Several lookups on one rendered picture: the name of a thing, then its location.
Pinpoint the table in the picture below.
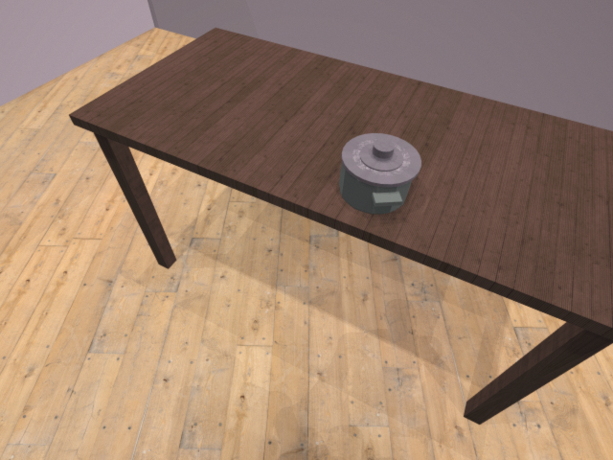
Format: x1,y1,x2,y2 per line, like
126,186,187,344
69,28,613,425

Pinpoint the knob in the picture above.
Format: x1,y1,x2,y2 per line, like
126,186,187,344
373,139,395,159

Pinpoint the lid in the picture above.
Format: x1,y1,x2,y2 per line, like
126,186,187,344
341,133,421,188

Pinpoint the pot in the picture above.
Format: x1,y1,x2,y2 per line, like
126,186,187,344
339,163,412,215

